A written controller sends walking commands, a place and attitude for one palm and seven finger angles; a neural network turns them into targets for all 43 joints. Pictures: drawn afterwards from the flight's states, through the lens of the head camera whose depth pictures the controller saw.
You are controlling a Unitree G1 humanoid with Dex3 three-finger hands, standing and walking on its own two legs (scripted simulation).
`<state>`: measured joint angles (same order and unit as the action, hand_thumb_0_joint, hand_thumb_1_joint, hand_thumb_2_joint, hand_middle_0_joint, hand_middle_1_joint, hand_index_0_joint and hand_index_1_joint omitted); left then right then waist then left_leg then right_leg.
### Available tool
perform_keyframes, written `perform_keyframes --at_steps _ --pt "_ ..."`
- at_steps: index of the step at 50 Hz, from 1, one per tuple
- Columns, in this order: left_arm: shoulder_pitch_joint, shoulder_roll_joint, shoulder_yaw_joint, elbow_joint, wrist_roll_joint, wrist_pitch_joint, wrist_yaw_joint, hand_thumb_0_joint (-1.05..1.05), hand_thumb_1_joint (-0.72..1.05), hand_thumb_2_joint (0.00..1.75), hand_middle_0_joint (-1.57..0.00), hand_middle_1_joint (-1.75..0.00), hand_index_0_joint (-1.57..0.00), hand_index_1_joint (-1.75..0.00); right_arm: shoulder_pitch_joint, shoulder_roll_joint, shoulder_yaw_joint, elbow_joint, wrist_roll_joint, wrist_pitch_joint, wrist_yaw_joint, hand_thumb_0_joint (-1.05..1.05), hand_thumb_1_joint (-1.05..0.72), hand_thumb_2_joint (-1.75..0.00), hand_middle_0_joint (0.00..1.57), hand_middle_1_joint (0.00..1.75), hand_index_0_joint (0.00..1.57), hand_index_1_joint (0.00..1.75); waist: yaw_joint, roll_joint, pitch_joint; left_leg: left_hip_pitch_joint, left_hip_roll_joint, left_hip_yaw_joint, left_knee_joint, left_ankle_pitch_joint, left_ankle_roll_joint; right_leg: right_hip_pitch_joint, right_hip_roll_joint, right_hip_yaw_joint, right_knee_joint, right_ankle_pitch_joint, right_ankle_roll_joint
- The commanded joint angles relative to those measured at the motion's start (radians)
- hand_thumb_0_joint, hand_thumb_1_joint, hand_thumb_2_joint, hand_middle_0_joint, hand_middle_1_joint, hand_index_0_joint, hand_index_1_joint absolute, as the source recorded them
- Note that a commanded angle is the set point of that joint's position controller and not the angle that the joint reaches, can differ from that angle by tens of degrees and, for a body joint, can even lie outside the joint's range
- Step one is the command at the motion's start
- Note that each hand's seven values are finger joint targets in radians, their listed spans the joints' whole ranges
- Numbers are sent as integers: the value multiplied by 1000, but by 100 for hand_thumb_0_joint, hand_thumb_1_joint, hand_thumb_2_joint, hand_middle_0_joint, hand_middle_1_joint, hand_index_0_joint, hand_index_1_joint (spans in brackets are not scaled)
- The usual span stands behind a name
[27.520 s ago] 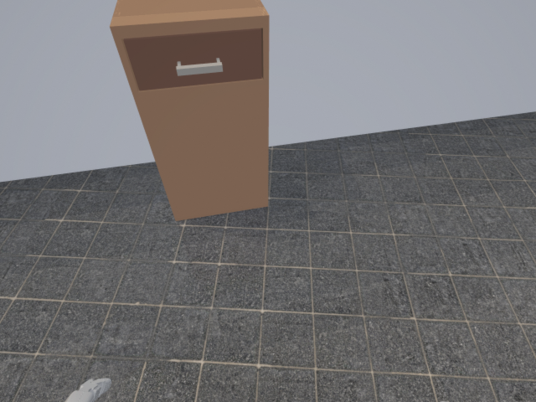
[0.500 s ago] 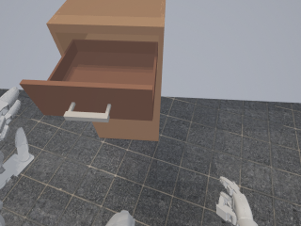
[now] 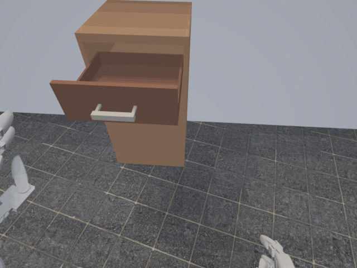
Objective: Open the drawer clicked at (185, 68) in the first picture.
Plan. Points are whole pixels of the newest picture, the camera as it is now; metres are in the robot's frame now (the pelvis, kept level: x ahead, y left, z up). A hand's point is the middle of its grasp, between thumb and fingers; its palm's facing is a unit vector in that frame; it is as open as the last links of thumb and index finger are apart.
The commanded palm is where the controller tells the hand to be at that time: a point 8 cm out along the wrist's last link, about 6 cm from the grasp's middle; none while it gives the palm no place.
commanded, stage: stop stepping back and stand still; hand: left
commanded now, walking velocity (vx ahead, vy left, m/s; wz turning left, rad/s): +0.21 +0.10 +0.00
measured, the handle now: (115, 112) +0.57 +0.25 +0.01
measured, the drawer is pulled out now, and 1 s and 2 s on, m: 0.30 0.30 0.30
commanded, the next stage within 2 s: let the arm hang, fingers relaxed in 0.40 s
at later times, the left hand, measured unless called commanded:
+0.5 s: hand (25, 201) +0.17 +0.24 +0.18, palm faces +0.37 -0.80 -0.48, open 7.4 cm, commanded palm none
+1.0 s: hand out of the picture -0.05 +0.21 -0.16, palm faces +0.06 -0.98 -0.21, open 7.2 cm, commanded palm none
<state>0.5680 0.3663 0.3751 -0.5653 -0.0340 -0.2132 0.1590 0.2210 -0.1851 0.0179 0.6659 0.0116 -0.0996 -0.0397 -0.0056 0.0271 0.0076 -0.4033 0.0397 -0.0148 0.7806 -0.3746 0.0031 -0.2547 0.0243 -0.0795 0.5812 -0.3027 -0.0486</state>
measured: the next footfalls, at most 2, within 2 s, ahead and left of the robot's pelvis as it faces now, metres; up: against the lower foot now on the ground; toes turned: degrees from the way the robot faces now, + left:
left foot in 0.20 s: +0.01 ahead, +0.12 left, +0.00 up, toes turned +5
right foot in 0.46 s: +0.04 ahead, -0.09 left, +0.00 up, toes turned -5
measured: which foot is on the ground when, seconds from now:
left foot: up 0.00-0.18, down 0.20-1.00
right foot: down 0.00-0.22, up 0.24-0.44, down 0.46-1.00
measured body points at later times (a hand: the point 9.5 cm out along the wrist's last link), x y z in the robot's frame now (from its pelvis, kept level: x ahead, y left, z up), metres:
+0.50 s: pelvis -0.02 +0.00 +0.00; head -0.01 +0.00 +0.45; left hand +0.15 +0.28 +0.21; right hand +0.14 -0.22 -0.09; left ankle -0.01 +0.11 -0.73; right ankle +0.00 -0.09 -0.73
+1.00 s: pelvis -0.02 +0.01 +0.01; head +0.01 +0.02 +0.46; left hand -0.05 +0.26 -0.14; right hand -0.02 -0.23 -0.14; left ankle -0.03 +0.12 -0.73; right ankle +0.00 -0.09 -0.73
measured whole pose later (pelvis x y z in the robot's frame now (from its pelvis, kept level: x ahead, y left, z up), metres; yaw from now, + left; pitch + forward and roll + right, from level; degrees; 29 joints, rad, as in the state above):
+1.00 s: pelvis -0.02 +0.01 +0.01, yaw +1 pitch -2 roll -1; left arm 0.34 0.20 0.02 1.03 0.01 0.04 0.01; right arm 0.31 -0.18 0.00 1.03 -0.01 0.03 -0.03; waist 0.01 0.00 0.10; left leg -0.17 0.03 0.06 0.48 -0.27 0.01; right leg -0.18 -0.01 -0.11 0.43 -0.21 -0.03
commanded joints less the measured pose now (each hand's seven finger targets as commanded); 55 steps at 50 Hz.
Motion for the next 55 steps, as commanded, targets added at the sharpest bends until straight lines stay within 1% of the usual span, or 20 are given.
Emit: perform_keyframes --at_steps 1,4,7,8,9,11,14,17,21,22,24,25,28,31,34,36,40,42,45,55 --pt "-19 162 95 -130 -12 -47 -7 0 90 90 -20 -30 -20 -30 -97 -146 -79 -167 2 -41 -4 0 -90 -90 20 30 20 30 -31 -186 4 -112 -30 -20 302 55 0 -54 -326 387 -409 -151 -97" --pt "27 187 112 -191 -5 -65 -3 0 90 90 -20 -30 -20 -30 -135 -120 -62 -195 2 -24 -11 0 -90 -90 20 30 20 30 -23 -141 -23 -5 -2 24 36 27 11 -72 -289 244 -395 -178 -93" --pt "67 172 98 -229 8 -63 16 0 90 90 -20 -30 -20 -30 -110 -110 -52 -199 -4 -49 -29 0 -90 -90 20 30 20 30 -17 -150 -48 152 -26 92 -269 -1 40 -78 -251 228 -374 -284 -72" --pt "67 168 92 -255 8 -65 21 0 90 90 -20 -30 -20 -30 -94 -119 -54 -200 -7 -61 -34 0 -90 -90 20 30 20 30 -22 -88 -55 213 -34 99 -363 10 45 -82 -220 217 -335 -286 -58" --pt "79 161 82 -264 3 -69 23 0 90 90 -20 -30 -20 -30 -78 -130 -56 -204 -6 -72 -40 0 -90 -90 20 30 20 30 -29 -4 -44 251 -1 60 -450 12 56 -85 -174 184 -240 -228 -37" --pt "29 178 97 -336 6 -83 31 0 90 90 -20 -30 -20 -30 -77 -160 -66 -223 -18 -79 -35 0 -90 -90 20 30 20 30 -17 289 -53 256 235 -300 -574 -128 153 -177 -10 32 127 -159 32" --pt "6 233 144 -351 7 -69 31 0 90 90 -20 -30 -20 -30 -59 -121 -62 -197 -12 -99 -28 0 -90 -90 20 30 20 30 -26 203 -28 191 263 -287 -579 -36 186 -245 -25 61 389 -174 46" --pt "93 160 101 -243 -2 -38 25 0 90 90 -20 -30 -20 -30 -58 -136 -58 -174 2 -103 -18 0 -90 -90 20 30 20 30 -10 126 -13 197 202 -105 -478 269 138 -153 -36 6 155 -114 57" --pt "27 162 92 -166 -6 -31 10 0 90 90 -20 -30 -20 -30 -90 -151 -50 -176 1 -78 -21 0 -90 -90 20 30 20 30 -18 69 3 24 159 -44 -405 110 89 113 -28 -11 -141 17 54" --pt "12 170 98 -154 -2 -34 7 0 90 90 -20 -30 -20 -30 -92 -149 -53 -178 1 -69 -22 0 -90 -90 20 30 20 30 -21 -3 -2 -11 117 -18 -345 41 68 151 -62 65 -203 38 35" --pt "-1 200 128 -162 -11 -33 9 0 90 90 -20 -30 -20 -30 -92 -140 -54 -187 0 -56 -15 0 -90 -90 20 30 20 30 -31 -140 -14 -45 9 37 -162 -4 25 104 -250 357 -322 13 -59" --pt "-41 22 -240 635 111 145 -123 0 90 90 -20 -30 -20 -30 -56 -176 -86 30 -11 -47 63 0 -90 -90 20 30 20 30 -40 -174 -66 -75 15 57 52 -69 0 10 -386 286 -159 311 -92" --pt "-91 -16 -239 694 83 212 -143 0 90 90 -20 -30 -20 -30 44 -106 -61 7 -15 69 61 0 -90 -90 20 30 20 30 -14 -206 -77 -35 -9 56 31 -158 0 -28 -281 191 -142 123 -112" --pt "-177 -4 -282 848 72 220 -146 0 90 90 -20 -30 -20 -30 49 -122 -61 16 -33 91 58 0 -90 -90 20 30 20 30 -23 -268 -15 79 -26 34 -179 85 24 -23 -217 133 -77 348 -49" --pt "-222 -31 -309 1013 68 231 -143 0 90 90 -20 -30 -20 -30 16 -164 -56 46 -42 91 41 0 -90 -90 20 30 20 30 0 -103 -7 157 92 -81 -256 413 62 -35 -124 91 -50 266 20" --pt "-250 -15 -309 1135 61 232 -144 0 90 90 -20 -30 -20 -30 4 -131 -42 97 -37 91 31 0 -90 -90 20 30 20 30 6 44 22 107 65 -45 -303 354 49 37 -122 98 -89 224 22" --pt "-225 -24 -326 1347 48 218 -143 0 90 90 -20 -30 -20 -30 46 -108 -28 190 -24 92 12 0 -90 -90 20 30 20 30 8 86 -25 181 56 -2 -329 347 29 126 -134 106 -149 306 1" --pt "-218 -50 -322 1408 46 219 -140 0 90 90 -20 -30 -20 -30 63 -91 -31 221 -28 95 6 0 -90 -90 20 30 20 30 8 178 -53 206 60 1 -356 312 30 144 -127 95 -172 268 -4" --pt "-231 -59 -334 1487 46 218 -142 0 90 90 -20 -30 -20 -30 92 -92 -34 265 -20 100 2 0 -90 -90 20 30 20 30 4 82 -36 221 77 -11 -386 285 35 144 -124 81 -208 235 -2" --pt "-224 -89 -354 1648 45 218 -131 0 90 90 -20 -30 -20 -30 149 -66 -28 384 -18 103 2 0 -90 -90 20 30 20 30 2 -34 92 215 80 -17 -479 187 38 80 -127 76 -265 121 9"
